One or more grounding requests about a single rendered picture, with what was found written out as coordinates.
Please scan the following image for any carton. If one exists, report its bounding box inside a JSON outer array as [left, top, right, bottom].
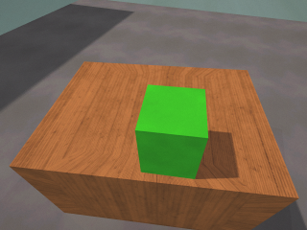
[[135, 84, 208, 179]]

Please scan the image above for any pedestal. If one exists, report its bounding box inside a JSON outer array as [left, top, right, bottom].
[[9, 61, 299, 230]]

